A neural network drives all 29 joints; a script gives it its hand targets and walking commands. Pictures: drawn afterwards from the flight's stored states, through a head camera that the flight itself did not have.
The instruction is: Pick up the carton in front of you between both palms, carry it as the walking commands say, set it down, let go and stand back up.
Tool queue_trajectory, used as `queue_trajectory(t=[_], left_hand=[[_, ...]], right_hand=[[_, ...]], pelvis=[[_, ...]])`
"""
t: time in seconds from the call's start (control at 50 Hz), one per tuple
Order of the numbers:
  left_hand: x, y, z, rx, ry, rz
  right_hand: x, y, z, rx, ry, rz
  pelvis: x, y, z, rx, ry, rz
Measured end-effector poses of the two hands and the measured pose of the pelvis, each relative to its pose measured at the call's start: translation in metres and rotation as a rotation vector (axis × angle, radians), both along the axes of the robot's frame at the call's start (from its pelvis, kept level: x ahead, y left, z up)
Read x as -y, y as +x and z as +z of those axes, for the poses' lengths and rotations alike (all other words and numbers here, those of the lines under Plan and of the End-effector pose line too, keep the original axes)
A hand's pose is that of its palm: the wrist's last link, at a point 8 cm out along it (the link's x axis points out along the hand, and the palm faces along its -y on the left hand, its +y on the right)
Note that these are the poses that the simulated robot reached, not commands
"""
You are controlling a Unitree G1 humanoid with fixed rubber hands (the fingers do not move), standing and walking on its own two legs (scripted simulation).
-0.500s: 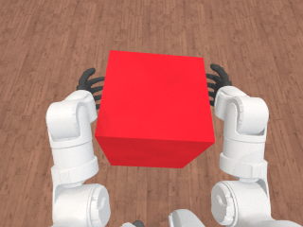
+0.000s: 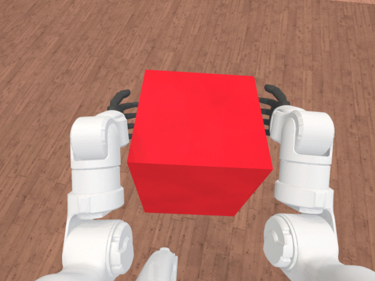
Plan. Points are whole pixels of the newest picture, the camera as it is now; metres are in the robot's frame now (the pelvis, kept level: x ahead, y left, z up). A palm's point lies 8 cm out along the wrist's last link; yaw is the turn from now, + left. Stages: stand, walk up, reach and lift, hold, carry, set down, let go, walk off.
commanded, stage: carry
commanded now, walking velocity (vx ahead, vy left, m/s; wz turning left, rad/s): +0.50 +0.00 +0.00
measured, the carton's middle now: (194, 150) +0.37 +0.04 +0.07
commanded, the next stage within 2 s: none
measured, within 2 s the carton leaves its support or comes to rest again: neither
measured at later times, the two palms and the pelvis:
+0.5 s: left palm (166, 6) +0.72 +0.15 +0.21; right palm (286, 14) +0.70 -0.15 +0.21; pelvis +0.33 +0.02 +0.03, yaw -1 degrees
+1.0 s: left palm out of the picture +1.04 +0.17 +0.26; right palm out of the picture +1.01 -0.13 +0.25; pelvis +0.65 +0.05 +0.10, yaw -1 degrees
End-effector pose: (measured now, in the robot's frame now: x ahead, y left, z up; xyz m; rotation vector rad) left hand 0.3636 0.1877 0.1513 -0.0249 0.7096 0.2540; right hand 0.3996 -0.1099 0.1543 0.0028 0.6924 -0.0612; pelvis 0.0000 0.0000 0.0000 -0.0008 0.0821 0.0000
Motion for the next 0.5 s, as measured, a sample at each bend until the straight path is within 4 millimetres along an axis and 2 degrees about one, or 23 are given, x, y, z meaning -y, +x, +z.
queue_trajectory(t=[0.08, 0.14, 0.26, 0.36, 0.44, 0.5], left_hand=[[-0.001, 0.064, 0.019, 0.055, -0.005, -0.026], [0.002, 0.117, 0.024, 0.071, -0.008, -0.075], [0.026, 0.203, 0.024, -0.037, -0.007, -0.182], [0.042, 0.266, 0.039, -0.011, -0.034, -0.204], [0.044, 0.319, 0.055, 0.041, -0.039, -0.183], [0.043, 0.359, 0.06, 0.052, -0.015, -0.154]], right_hand=[[0.0, 0.053, 0.019, 0.054, 0.002, -0.034], [0.003, 0.091, 0.025, 0.069, -0.024, -0.07], [0.027, 0.138, 0.017, -0.044, -0.054, -0.166], [0.041, 0.19, 0.034, -0.021, -0.045, -0.215], [0.045, 0.25, 0.053, 0.029, -0.033, -0.203], [0.043, 0.302, 0.056, 0.039, -0.031, -0.161]], pelvis=[[-0.012, 0.057, 0.001, -0.011, 0.006, -0.002], [-0.027, 0.104, -0.005, 0.003, 0.034, -0.013], [-0.044, 0.174, 0.019, -0.001, 0.012, -0.02], [-0.044, 0.229, 0.034, -0.008, -0.007, -0.024], [-0.035, 0.283, 0.037, -0.018, -0.012, -0.025], [-0.024, 0.33, 0.032, -0.006, -0.034, -0.02]])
